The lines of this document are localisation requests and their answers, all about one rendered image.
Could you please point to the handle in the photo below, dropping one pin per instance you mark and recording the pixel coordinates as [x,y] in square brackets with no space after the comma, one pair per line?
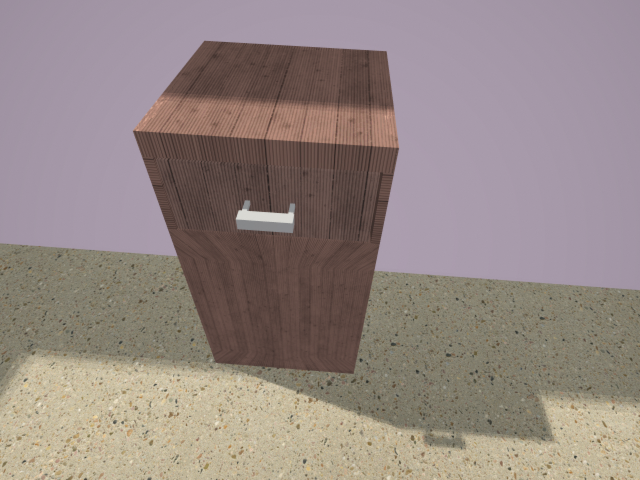
[265,221]

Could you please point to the drawer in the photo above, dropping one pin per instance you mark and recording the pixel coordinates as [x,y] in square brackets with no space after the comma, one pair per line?
[329,203]

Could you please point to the cabinet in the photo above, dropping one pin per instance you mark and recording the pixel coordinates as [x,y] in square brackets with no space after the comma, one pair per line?
[270,300]

